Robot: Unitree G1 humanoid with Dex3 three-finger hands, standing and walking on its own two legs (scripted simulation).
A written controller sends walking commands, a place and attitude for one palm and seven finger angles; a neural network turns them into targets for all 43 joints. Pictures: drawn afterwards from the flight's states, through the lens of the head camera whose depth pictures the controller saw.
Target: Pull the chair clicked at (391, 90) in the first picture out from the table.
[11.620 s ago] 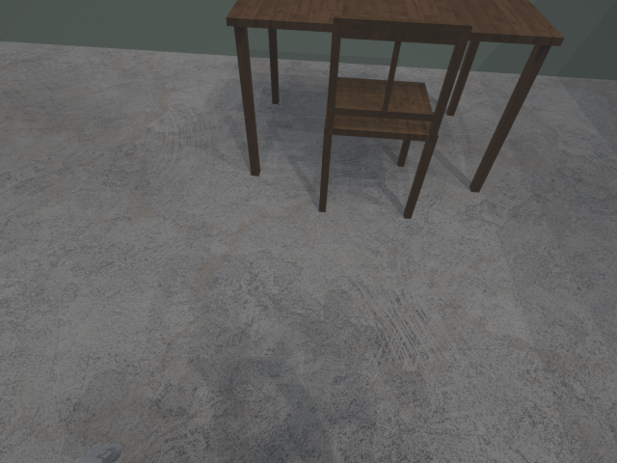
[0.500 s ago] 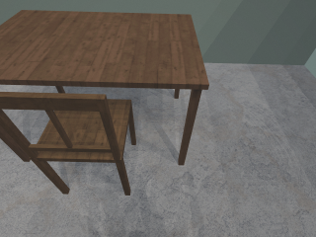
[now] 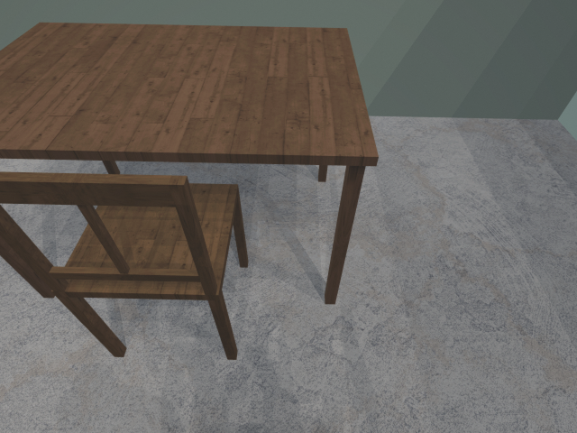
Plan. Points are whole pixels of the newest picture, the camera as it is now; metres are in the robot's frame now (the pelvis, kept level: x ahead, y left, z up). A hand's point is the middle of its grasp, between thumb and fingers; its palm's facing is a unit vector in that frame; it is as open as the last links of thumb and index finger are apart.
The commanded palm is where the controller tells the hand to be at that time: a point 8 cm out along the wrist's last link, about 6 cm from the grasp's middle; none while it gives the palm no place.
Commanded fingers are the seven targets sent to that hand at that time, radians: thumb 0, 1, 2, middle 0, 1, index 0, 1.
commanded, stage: look again from close up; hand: left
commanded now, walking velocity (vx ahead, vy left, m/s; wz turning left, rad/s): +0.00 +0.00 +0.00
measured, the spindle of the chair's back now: (106, 240) +0.50 +0.43 -0.12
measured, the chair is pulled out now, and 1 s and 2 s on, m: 0.00 0.00 0.00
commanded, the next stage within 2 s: shuffle to correct the standing spot in 1.18 s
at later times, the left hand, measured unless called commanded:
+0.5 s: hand out of the picture +0.01 +0.17 -0.17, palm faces +0.03 -0.98 -0.22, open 7.4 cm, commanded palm none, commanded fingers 0.00 0.90 0.90 -0.20 -0.30 -0.20 -0.30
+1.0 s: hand out of the picture +0.02 +0.18 -0.17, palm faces +0.03 -0.97 -0.22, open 7.4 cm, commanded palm none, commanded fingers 0.00 0.90 0.90 -0.20 -0.30 -0.20 -0.30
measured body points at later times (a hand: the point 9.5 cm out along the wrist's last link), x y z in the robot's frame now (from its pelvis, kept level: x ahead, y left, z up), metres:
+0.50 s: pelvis +0.00 -0.01 +0.00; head +0.01 -0.02 +0.45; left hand +0.01 +0.22 -0.15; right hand +0.00 -0.25 -0.16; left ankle -0.02 +0.11 -0.74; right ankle +0.02 -0.09 -0.74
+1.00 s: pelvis +0.01 -0.01 +0.00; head +0.02 -0.02 +0.45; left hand +0.02 +0.23 -0.15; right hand +0.01 -0.26 -0.16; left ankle -0.02 +0.11 -0.74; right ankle +0.02 -0.09 -0.74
